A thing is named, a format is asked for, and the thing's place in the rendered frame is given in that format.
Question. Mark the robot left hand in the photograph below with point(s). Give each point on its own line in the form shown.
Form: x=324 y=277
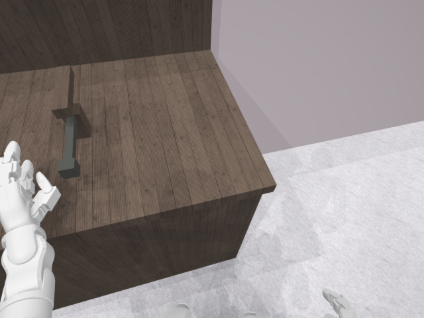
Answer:
x=17 y=188

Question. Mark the counter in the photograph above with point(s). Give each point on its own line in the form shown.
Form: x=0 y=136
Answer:
x=170 y=173

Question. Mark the tap lever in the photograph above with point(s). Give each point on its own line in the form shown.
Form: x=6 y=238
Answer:
x=69 y=167

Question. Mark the robot left shin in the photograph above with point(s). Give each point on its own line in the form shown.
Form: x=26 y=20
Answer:
x=182 y=305

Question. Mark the robot right hand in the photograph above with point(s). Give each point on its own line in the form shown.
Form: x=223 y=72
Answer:
x=340 y=304

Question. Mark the left robot forearm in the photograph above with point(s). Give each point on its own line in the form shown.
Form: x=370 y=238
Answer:
x=30 y=283

